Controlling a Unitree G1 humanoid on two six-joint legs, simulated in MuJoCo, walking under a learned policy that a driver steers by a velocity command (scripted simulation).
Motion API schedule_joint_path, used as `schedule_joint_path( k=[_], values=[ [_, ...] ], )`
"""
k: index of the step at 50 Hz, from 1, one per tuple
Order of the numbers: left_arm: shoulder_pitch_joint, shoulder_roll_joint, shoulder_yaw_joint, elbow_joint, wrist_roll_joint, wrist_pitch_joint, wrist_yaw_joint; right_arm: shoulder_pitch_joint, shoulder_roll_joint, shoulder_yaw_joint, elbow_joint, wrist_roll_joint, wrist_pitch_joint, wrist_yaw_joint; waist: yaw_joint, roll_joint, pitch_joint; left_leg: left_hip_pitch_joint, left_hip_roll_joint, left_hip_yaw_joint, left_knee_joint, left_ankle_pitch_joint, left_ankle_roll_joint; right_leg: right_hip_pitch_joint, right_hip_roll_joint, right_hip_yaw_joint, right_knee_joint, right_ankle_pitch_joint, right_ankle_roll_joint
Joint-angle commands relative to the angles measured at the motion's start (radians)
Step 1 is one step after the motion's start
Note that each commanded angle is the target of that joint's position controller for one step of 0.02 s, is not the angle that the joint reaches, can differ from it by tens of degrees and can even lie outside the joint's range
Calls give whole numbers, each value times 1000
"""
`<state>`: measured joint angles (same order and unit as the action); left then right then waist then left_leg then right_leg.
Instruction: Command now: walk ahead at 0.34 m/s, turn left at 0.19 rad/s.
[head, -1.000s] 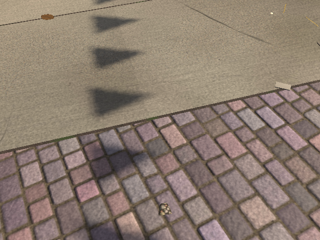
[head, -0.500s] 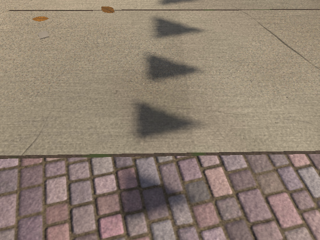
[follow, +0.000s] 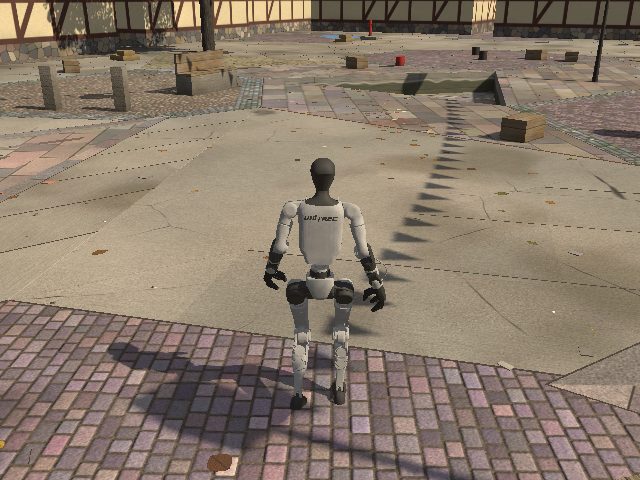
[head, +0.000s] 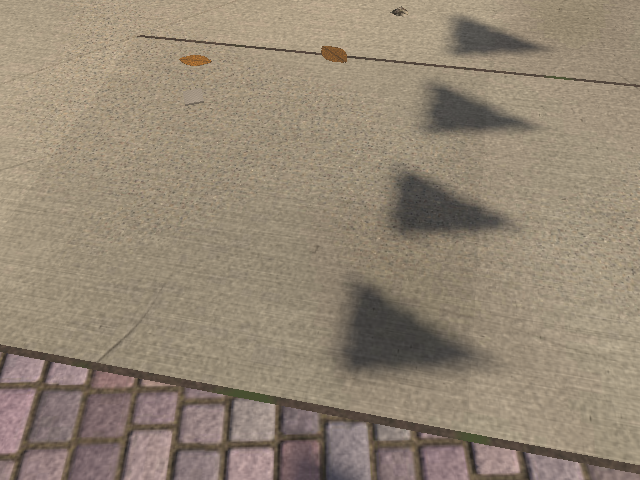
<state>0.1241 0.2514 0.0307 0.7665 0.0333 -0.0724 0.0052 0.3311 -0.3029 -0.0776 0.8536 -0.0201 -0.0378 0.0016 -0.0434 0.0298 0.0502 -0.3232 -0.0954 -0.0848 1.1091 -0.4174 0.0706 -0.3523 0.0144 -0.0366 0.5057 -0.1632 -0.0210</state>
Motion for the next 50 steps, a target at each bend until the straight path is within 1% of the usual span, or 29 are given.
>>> schedule_joint_path(
  k=[1,3,6,8,11,12,14,15,16,17,18,19,20,21,23,27,29,33,35,36,37,38,39,40,41,43,44,46,50],
  values=[
    [129,74,12,18,-14,-25,-7,64,-24,1,-41,-22,9,8,22,-126,-61,-160,68,-24,16,18,-34,203,-261,255,-208,629,-167],
    [142,95,15,46,-24,-39,-16,63,-21,5,-45,-21,16,11,-2,-150,-105,-140,59,11,-52,51,-53,221,-237,201,-194,826,-184],
    [125,112,16,63,-25,-23,-16,-20,8,28,-62,-18,20,12,-1,-150,-115,-90,76,79,-265,123,-83,190,-187,145,-191,850,-181],
    [154,138,27,79,-24,-7,-14,-83,12,39,-75,-5,21,6,25,-173,-120,-37,66,97,-362,195,-88,171,-168,143,-181,800,-167],
    [181,166,43,87,-27,18,-13,-133,-20,40,-89,5,21,-13,43,-167,-117,-2,58,91,-448,218,-82,172,-177,207,-144,660,-158],
    [180,169,48,85,-28,27,-11,-137,-26,39,-91,6,19,-19,42,-162,-110,17,58,85,-488,217,-74,165,-181,237,-126,590,-153],
    [152,168,54,74,-40,44,-4,-95,-34,35,-83,-1,7,-32,6,-132,-92,135,74,70,-664,320,-54,104,-153,280,-52,377,-107],
    [161,135,48,59,-44,46,-3,-67,-78,25,-83,-15,-3,-41,8,-61,-113,230,184,-25,-713,399,-29,36,-108,277,24,205,-67],
    [192,59,31,33,-38,48,0,-38,-140,18,-100,-23,-8,-50,23,117,-159,319,423,-215,-746,667,21,-47,-8,176,227,-158,-28],
    [276,71,39,37,-39,68,12,-44,-191,-3,-94,9,17,-47,33,265,-205,312,546,-337,-759,798,174,-123,101,44,417,-522,-16],
    [270,132,55,59,-15,86,14,-54,-127,8,-109,19,26,-45,32,134,-172,270,515,-319,-791,678,204,-154,49,72,560,-499,-13],
    [235,131,63,64,-10,99,10,-109,-70,25,-118,15,26,-47,51,75,-100,197,450,-230,-815,585,180,-160,24,87,603,-422,-5],
    [226,120,66,63,-12,110,6,-169,-42,34,-133,4,32,-51,77,67,-75,152,400,-154,-834,525,147,-147,5,86,608,-367,11],
    [214,117,68,58,-9,120,-1,-185,-40,35,-136,0,31,-56,81,94,-62,135,376,-98,-841,538,137,-143,-3,78,616,-323,25],
    [218,103,67,56,-12,133,-10,-172,-46,31,-132,-5,28,-57,80,95,-78,134,349,-19,-825,604,140,-124,7,55,628,-283,48],
    [145,86,58,13,-16,151,-28,-138,-66,20,-118,-7,28,-52,53,109,-93,177,373,27,-819,528,152,-120,-12,38,490,-262,59],
    [109,79,50,-10,-18,155,-38,-143,-83,13,-118,-11,31,-43,41,123,-94,158,379,53,-812,467,146,-64,-21,18,387,-264,50],
    [81,94,48,-47,-27,150,-46,-131,-129,-6,-111,-15,41,-25,27,140,-111,153,410,75,-761,475,132,32,-8,-35,234,-280,17],
    [115,89,46,-48,-28,139,-47,-147,-147,-15,-111,-4,51,-22,58,118,-116,119,403,113,-689,439,86,131,6,-56,66,-189,-11],
    [141,103,49,-40,-24,129,-41,-129,-143,-18,-102,-3,56,-20,73,70,-112,58,385,150,-622,361,27,211,11,-26,-60,-100,-27],
    [154,173,64,-42,-11,116,-29,-88,-101,-12,-101,-7,63,-12,67,-131,-80,-70,302,239,-425,164,-54,268,-130,207,-239,-96,-61],
    [156,334,101,-68,-12,112,-26,-141,-33,10,-180,-2,73,-22,71,-372,-16,-315,102,252,-267,-209,-123,243,-397,584,-274,205,-199],
    [211,302,105,-51,-5,114,-18,-215,-73,5,-180,-12,87,-35,126,-215,-22,-294,126,100,-99,-198,-116,205,-392,527,-244,265,-270],
    [158,248,88,-54,-13,115,-10,-190,-68,2,-168,5,91,-30,77,-165,-19,-279,134,63,-58,-112,-108,181,-323,433,-230,244,-258],
    [81,210,77,-66,-18,119,-5,-160,-74,-1,-150,15,84,-25,37,-144,-4,-265,141,49,-75,-22,-101,166,-247,359,-229,195,-213],
    [30,174,67,-86,-28,115,-2,-117,-99,-11,-125,-12,75,-18,23,-169,-52,-248,123,64,-45,50,-102,214,-180,305,-202,296,-191],
    [49,170,65,-86,-32,113,-5,-113,-97,-12,-125,-12,76,-15,28,-145,-79,-239,115,63,-30,55,-107,233,-178,307,-191,336,-194],
    [89,185,71,-77,-34,108,-8,-129,-79,-8,-136,-4,80,-13,42,-118,-88,-258,112,55,-57,57,-116,274,-183,332,-183,340,-203],
    [142,202,78,-69,-26,109,-4,-172,-74,-2,-161,0,86,-21,75,-147,-72,-272,104,41,-174,33,-122,306,-187,411,-177,265,-219]
  ],
)
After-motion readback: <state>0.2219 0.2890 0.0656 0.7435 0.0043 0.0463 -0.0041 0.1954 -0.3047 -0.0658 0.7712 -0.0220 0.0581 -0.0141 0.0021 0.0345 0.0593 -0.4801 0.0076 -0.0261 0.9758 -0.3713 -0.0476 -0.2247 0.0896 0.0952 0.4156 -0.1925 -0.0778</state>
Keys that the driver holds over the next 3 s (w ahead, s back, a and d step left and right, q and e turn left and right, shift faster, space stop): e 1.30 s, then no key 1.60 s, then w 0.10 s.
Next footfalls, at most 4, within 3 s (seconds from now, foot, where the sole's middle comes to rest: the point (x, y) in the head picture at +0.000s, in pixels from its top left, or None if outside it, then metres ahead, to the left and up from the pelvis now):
0.30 left None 0.21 0.09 -0.77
0.74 right None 0.09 -0.10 -0.77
1.26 left None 0.19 0.06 -0.77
1.64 right None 0.02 -0.07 -0.77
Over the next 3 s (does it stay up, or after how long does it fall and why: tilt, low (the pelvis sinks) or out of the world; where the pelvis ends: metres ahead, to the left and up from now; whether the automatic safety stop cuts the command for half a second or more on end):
stays up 0.08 0.00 0.01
